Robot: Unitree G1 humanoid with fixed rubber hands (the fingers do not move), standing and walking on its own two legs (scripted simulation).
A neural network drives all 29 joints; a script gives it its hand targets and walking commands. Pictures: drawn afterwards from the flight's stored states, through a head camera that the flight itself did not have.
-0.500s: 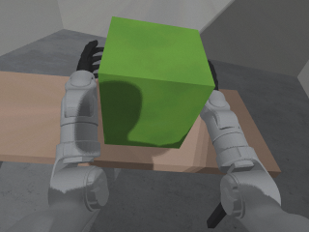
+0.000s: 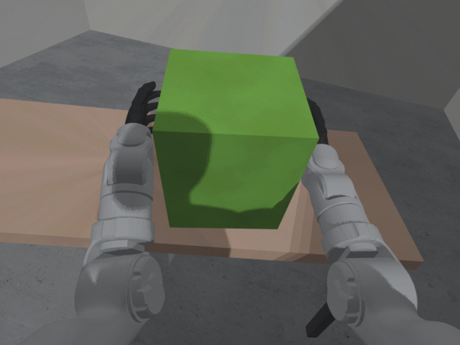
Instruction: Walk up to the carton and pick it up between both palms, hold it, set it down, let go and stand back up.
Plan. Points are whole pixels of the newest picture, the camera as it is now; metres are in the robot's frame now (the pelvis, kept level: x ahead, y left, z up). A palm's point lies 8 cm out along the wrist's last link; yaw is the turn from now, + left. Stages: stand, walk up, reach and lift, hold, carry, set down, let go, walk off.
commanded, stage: set down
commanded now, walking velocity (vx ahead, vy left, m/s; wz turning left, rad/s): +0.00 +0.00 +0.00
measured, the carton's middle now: (228, 146) +0.41 +0.00 +0.15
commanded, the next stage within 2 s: none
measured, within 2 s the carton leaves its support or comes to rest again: neither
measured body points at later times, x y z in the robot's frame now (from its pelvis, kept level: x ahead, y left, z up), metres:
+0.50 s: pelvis -0.01 +0.00 +0.00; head -0.04 +0.03 +0.45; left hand +0.41 +0.14 +0.16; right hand +0.39 -0.17 +0.16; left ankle -0.04 +0.10 -0.75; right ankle +0.01 -0.13 -0.75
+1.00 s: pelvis +0.01 +0.00 +0.00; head +0.01 +0.03 +0.45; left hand +0.44 +0.13 +0.13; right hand +0.42 -0.17 +0.13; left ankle -0.04 +0.10 -0.75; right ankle +0.01 -0.13 -0.75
